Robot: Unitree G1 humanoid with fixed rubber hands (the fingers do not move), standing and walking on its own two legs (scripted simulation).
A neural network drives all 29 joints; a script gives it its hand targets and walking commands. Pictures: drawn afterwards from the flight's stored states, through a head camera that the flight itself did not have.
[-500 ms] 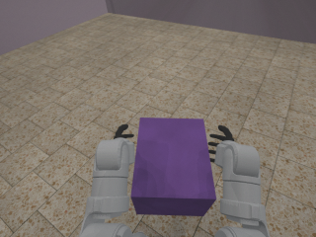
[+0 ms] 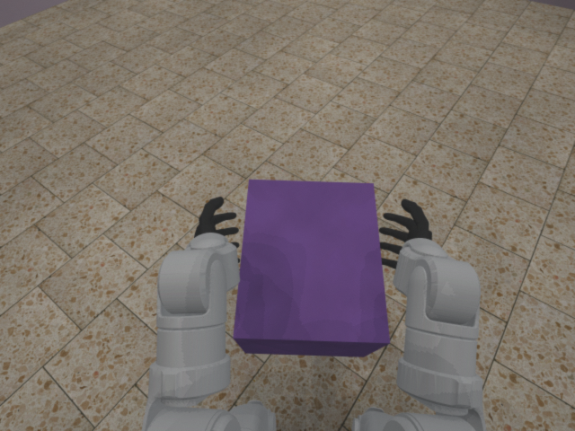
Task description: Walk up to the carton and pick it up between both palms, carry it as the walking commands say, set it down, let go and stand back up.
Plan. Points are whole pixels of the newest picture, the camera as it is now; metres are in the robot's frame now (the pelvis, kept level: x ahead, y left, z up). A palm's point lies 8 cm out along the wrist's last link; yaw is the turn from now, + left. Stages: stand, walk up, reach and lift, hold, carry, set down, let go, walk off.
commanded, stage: carry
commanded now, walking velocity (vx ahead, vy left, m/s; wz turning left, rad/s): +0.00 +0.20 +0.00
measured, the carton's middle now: (307, 270) +0.34 +0.00 -0.01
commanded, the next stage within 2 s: none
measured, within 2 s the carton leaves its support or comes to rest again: neither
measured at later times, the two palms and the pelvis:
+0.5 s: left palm (98, 327) +0.21 +0.23 +0.11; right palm (342, 349) +0.20 -0.03 +0.10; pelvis -0.10 +0.12 +0.01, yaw -2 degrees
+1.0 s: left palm out of the picture +0.10 +0.38 +0.10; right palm out of the picture +0.09 +0.12 +0.09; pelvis -0.22 +0.26 +0.01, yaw -1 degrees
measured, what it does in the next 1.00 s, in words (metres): steps to the left: right foot, then left foot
